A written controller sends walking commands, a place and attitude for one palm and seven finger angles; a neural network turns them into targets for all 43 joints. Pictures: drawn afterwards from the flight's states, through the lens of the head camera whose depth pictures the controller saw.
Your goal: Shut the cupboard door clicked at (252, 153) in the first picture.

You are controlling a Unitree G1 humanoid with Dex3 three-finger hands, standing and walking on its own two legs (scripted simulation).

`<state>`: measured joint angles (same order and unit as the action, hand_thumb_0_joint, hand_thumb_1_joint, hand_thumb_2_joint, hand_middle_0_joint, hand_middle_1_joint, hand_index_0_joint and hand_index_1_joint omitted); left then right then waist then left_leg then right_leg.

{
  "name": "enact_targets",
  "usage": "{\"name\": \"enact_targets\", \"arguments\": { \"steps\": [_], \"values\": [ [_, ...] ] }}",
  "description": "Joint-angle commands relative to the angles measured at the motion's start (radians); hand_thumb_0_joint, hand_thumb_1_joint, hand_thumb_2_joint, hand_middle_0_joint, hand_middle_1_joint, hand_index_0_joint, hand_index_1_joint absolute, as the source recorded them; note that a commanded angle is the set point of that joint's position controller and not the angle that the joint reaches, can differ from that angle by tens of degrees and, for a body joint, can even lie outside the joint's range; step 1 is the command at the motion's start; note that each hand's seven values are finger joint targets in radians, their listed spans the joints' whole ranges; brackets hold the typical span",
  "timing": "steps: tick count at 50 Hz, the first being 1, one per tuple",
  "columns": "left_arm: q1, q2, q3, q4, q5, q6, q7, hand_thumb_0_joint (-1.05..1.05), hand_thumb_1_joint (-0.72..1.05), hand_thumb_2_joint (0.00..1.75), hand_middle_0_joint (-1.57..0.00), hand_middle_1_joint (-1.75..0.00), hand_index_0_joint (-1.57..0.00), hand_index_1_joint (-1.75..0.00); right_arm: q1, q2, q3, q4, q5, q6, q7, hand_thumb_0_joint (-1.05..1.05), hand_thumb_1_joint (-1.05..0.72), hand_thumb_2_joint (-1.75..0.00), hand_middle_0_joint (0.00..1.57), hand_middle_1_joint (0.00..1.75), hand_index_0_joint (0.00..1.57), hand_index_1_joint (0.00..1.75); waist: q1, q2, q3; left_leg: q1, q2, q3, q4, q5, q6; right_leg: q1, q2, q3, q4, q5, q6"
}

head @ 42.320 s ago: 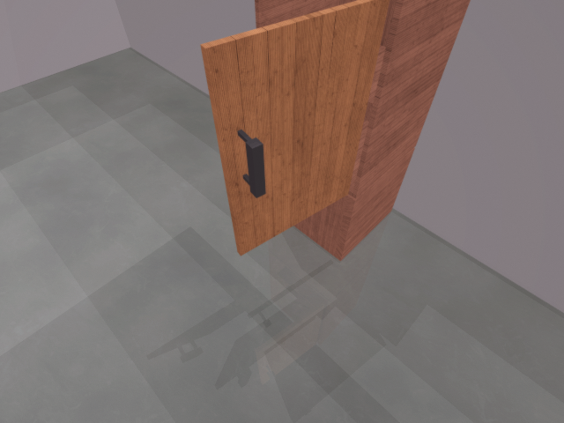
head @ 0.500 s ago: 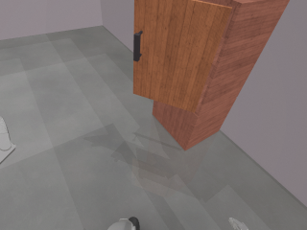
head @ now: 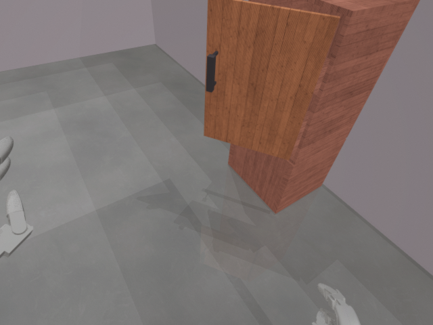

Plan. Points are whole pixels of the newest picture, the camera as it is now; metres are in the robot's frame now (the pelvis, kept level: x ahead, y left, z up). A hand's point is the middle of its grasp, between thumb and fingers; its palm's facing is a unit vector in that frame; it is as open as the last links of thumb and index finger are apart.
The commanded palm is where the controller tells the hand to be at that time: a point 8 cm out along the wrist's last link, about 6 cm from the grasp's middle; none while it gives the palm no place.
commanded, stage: stop stepping back and stand still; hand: left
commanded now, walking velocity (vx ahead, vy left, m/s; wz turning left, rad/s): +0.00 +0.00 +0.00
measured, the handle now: (212, 71) +0.98 +0.07 +0.01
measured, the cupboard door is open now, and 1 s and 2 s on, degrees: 35 35 35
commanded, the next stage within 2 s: let the arm hang, fingers relaxed in 0.98 s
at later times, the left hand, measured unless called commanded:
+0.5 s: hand (32, 214) +0.22 +0.28 +0.16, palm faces +0.42 -0.77 -0.48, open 7.4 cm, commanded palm +0.16 +0.30 +0.19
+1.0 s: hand (80, 188) +0.27 +0.23 +0.16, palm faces +0.37 -0.80 -0.47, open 7.4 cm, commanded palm +0.21 +0.27 +0.19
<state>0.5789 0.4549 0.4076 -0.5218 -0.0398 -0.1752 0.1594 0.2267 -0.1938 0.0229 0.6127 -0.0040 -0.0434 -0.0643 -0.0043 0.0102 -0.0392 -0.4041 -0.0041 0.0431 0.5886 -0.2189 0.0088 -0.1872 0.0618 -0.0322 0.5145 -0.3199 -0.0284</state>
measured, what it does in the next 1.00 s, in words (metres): shifts its weight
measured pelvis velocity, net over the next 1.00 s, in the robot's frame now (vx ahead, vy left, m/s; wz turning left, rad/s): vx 0.05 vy -0.02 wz -0.04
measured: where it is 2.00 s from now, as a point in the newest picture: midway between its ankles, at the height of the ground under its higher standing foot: outside the picture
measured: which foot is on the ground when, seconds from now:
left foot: down 0.00-1.00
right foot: down 0.00-1.00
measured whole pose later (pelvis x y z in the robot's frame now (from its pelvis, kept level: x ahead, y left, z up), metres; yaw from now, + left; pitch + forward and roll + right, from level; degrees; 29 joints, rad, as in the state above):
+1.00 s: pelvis +0.05 -0.02 +0.00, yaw -2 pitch +2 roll +0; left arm 0.56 0.43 0.39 -0.44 -0.05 -0.16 0.16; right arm 0.22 -0.22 0.02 0.59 0.03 0.00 -0.08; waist -0.02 0.00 -0.07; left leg -0.34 0.00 0.09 0.53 -0.23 0.04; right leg -0.12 0.09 0.00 0.44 -0.36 -0.07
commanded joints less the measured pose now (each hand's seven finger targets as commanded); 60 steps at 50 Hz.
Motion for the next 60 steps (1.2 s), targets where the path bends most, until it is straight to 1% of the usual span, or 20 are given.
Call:
{"name": "enact_targets", "arguments": {
  "steps": [1, 2, 3, 4, 8, 11, 13, 14, 21, 27, 29, 35, 41, 46, 53, 54, 55, 57, 59, 60],
  "values": [
    [-0.166, 0.136, 0.098, -0.116, 0.002, -0.048, 0.026, 0.00, 0.90, 0.90, -0.20, -0.30, -0.20, -0.30, -0.098, -0.136, -0.049, -0.133, 0.017, -0.067, -0.033, 0.00, -0.90, -0.90, 0.20, 0.30, 0.20, 0.30, -0.018, 0.140, 0.043, 0.162, 0.175, -0.253, -0.303, -0.243, 0.020, -0.173, -0.086, 0.073, -0.052, -0.134, 0.002],
    [-0.170, 0.139, 0.105, -0.132, 0.005, -0.051, 0.026, 0.00, 0.90, 0.90, -0.20, -0.30, -0.20, -0.30, -0.099, -0.134, -0.043, -0.137, 0.013, -0.078, -0.035, 0.00, -0.90, -0.90, 0.20, 0.30, 0.20, 0.30, -0.010, 0.191, 0.040, 0.078, 0.219, -0.349, -0.452, -0.457, 0.018, -0.095, -0.031, 0.033, 0.034, -0.135, 0.020],
    [-0.196, 0.134, 0.098, -0.158, 0.010, -0.051, 0.023, 0.00, 0.90, 0.90, -0.20, -0.30, -0.20, -0.30, -0.095, -0.133, -0.044, -0.140, 0.005, -0.086, -0.036, 0.00, -0.90, -0.90, 0.20, 0.30, 0.20, 0.30, 0.000, 0.227, 0.053, -0.002, 0.238, -0.394, -0.543, -0.553, -0.011, -0.036, -0.005, 0.016, 0.107, -0.126, 0.022],
    [-0.222, 0.155, 0.109, -0.188, 0.013, -0.057, 0.020, 0.00, 0.90, 0.90, -0.20, -0.30, -0.20, -0.30, -0.101, -0.129, -0.047, -0.140, 0.000, -0.101, -0.036, 0.00, -0.90, -0.90, 0.20, 0.30, 0.20, 0.30, 0.008, 0.231, 0.041, 0.002, 0.234, -0.383, -0.553, -0.516, -0.032, -0.014, -0.009, 0.018, 0.110, -0.107, 0.018],
    [-0.091, 0.127, 0.095, -0.215, 0.012, -0.058, 0.019, 0.00, 0.90, 0.90, -0.20, -0.30, -0.20, -0.30, -0.060, -0.126, -0.057, -0.145, 0.001, -0.116, -0.018, 0.00, -0.90, -0.90, 0.20, 0.30, 0.20, 0.30, 0.004, 0.164, -0.046, 0.048, 0.144, -0.195, -0.443, -0.321, -0.053, 0.102, -0.020, -0.003, -0.085, -0.052, -0.002],
    [-0.013, 0.153, 0.143, -0.182, -0.004, -0.056, 0.023, 0.00, 0.90, 0.90, -0.20, -0.30, -0.20, -0.30, -0.060, -0.124, -0.056, -0.146, -0.003, -0.101, -0.012, 0.00, -0.90, -0.90, 0.20, 0.30, 0.20, 0.30, -0.005, 0.115, -0.075, 0.069, 0.115, -0.147, -0.357, -0.191, -0.060, 0.105, -0.069, 0.028, -0.144, -0.029, -0.022],
    [0.026, 0.144, 0.155, -0.143, -0.012, -0.048, 0.023, 0.00, 0.90, 0.90, -0.20, -0.30, -0.20, -0.30, -0.060, -0.125, -0.062, -0.146, 0.003, -0.086, -0.011, 0.00, -0.90, -0.90, 0.20, 0.30, 0.20, 0.30, -0.006, 0.060, -0.066, 0.073, 0.118, -0.152, -0.345, -0.222, -0.041, 0.058, -0.075, 0.034, -0.146, -0.084, -0.025],
    [0.048, 0.163, 0.180, -0.126, -0.016, -0.044, 0.025, 0.00, 0.90, 0.90, -0.20, -0.30, -0.20, -0.30, -0.060, -0.127, -0.063, -0.144, 0.001, -0.080, -0.012, 0.00, -0.90, -0.90, 0.20, 0.30, 0.20, 0.30, -0.006, 0.063, -0.066, 0.074, 0.119, -0.156, -0.346, -0.211, -0.042, 0.054, -0.079, 0.031, -0.148, -0.087, -0.028],
    [-0.027, 0.134, 0.121, -0.127, -0.016, -0.042, 0.022, 0.00, 0.90, 0.90, -0.20, -0.30, -0.20, -0.30, -0.066, -0.121, -0.048, -0.136, 0.007, -0.081, -0.025, 0.00, -0.90, -0.90, 0.20, 0.30, 0.20, 0.30, -0.008, 0.073, -0.066, 0.141, 0.143, -0.172, -0.353, -0.109, -0.033, 0.029, -0.073, 0.039, -0.147, 0.013, -0.009],
    [-0.125, 0.113, 0.073, -0.109, -0.002, -0.040, 0.024, 0.00, 0.90, 0.90, -0.20, -0.30, -0.20, -0.30, -0.077, -0.126, -0.047, -0.133, 0.012, -0.072, -0.025, 0.00, -0.90, -0.90, 0.20, 0.30, 0.20, 0.30, -0.011, 0.054, -0.044, 0.194, 0.117, -0.129, -0.232, 0.000, 0.002, -0.047, -0.132, 0.127, -0.208, 0.061, -0.019],
    [-0.149, 0.142, 0.093, -0.121, 0.001, -0.043, 0.028, 0.00, 0.90, 0.90, -0.20, -0.30, -0.20, -0.30, -0.083, -0.129, -0.047, -0.128, 0.011, -0.068, -0.026, 0.00, -0.90, -0.90, 0.20, 0.30, 0.20, 0.30, -0.008, 0.050, -0.057, 0.211, 0.118, -0.128, -0.199, 0.062, 0.007, -0.048, -0.147, 0.141, -0.204, 0.113, -0.016],
    [-0.119, 0.143, 0.104, -0.124, -0.006, -0.048, 0.028, 0.00, 0.90, 0.90, -0.20, -0.30, -0.20, -0.30, -0.090, -0.123, -0.045, -0.147, 0.022, -0.041, -0.026, 0.00, -0.90, -0.90, 0.20, 0.30, 0.20, 0.30, -0.006, 0.046, -0.093, 0.220, 0.117, -0.097, -0.107, 0.275, 0.020, -0.001, -0.169, 0.149, -0.155, 0.373, 0.010],
    [-0.055, 0.147, 0.120, -0.105, -0.014, -0.043, 0.025, 0.00, 0.90, 0.90, -0.20, -0.30, -0.20, -0.30, -0.090, -0.122, -0.042, -0.163, 0.032, -0.012, -0.021, 0.00, -0.90, -0.90, 0.20, 0.30, 0.20, 0.30, -0.003, 0.025, -0.123, 0.214, 0.107, -0.054, -0.063, 0.374, 0.026, 0.035, -0.172, 0.136, -0.111, 0.590, 0.052],
    [-0.041, 0.153, 0.124, -0.107, -0.014, -0.040, 0.025, 0.00, 0.90, 0.90, -0.20, -0.30, -0.20, -0.30, -0.090, -0.123, -0.043, -0.167, 0.035, 0.001, -0.021, 0.00, -0.90, -0.90, 0.20, 0.30, 0.20, 0.30, -0.005, 0.015, -0.120, 0.206, 0.107, -0.050, -0.058, 0.363, 0.030, 0.030, -0.170, 0.131, -0.107, 0.593, 0.067],
    [-0.054, 0.157, 0.124, -0.136, -0.012, -0.042, 0.028, 0.00, 0.90, 0.90, -0.20, -0.30, -0.20, -0.30, -0.087, -0.127, -0.042, -0.162, 0.032, -0.002, -0.025, 0.00, -0.90, -0.90, 0.20, 0.30, 0.20, 0.30, -0.004, 0.042, -0.116, 0.219, 0.116, -0.067, -0.084, 0.323, 0.038, 0.009, -0.151, 0.128, -0.118, 0.468, 0.070],
    [-0.147, -0.065, -0.336, 0.559, 0.006, 0.082, -0.090, 0.00, 0.90, 0.90, -0.20, -0.30, -0.20, -0.30, -0.180, -0.231, -0.062, -0.053, 0.054, -0.082, 0.062, 0.00, -0.90, -0.90, 0.20, 0.30, 0.20, 0.30, -0.041, 0.025, -0.005, 0.193, 0.145, -0.089, 0.023, 0.477, 0.037, -0.095, -0.188, 0.024, 0.001, 0.488, 0.007],
    [-0.158, -0.043, -0.307, 0.609, 0.032, 0.167, -0.127, 0.00, 0.90, 0.90, -0.20, -0.30, -0.20, -0.30, -0.085, -0.287, -0.088, 0.006, 0.023, -0.061, 0.070, 0.00, -0.90, -0.90, 0.20, 0.30, 0.20, 0.30, -0.024, 0.032, -0.053, 0.199, 0.148, -0.101, 0.002, 0.383, 0.042, -0.098, -0.190, 0.099, -0.024, 0.368, -0.002],
    [-0.205, -0.065, -0.320, 0.699, 0.044, 0.184, -0.144, 0.00, 0.90, 0.90, -0.20, -0.30, -0.20, -0.30, -0.040, -0.250, -0.068, 0.022, 0.009, -0.019, 0.062, 0.00, -0.90, -0.90, 0.20, 0.30, 0.20, 0.30, -0.004, -0.038, -0.025, 0.138, 0.151, -0.132, -0.023, 0.272, 0.065, -0.097, -0.164, 0.089, -0.025, 0.220, -0.019],
    [-0.260, -0.052, -0.338, 0.816, 0.051, 0.178, -0.147, 0.00, 0.90, 0.90, -0.20, -0.30, -0.20, -0.30, -0.039, -0.239, -0.057, 0.036, -0.002, -0.001, 0.058, 0.00, -0.90, -0.90, 0.20, 0.30, 0.20, 0.30, -0.003, -0.163, -0.029, 0.131, 0.127, -0.142, -0.012, 0.288, 0.059, -0.053, -0.172, 0.124, -0.046, 0.287, -0.037],
    [-0.282, -0.056, -0.347, 0.869, 0.048, 0.179, -0.145, 0.00, 0.90, 0.90, -0.20, -0.30, -0.20, -0.30, -0.041, -0.233, -0.052, 0.043, -0.002, 0.010, 0.056, 0.00, -0.90, -0.90, 0.20, 0.30, 0.20, 0.30, -0.006, -0.185, -0.012, 0.131, 0.112, -0.137, -0.011, 0.260, 0.052, -0.053, -0.195, 0.137, -0.063, 0.308, -0.050]
  ]
}}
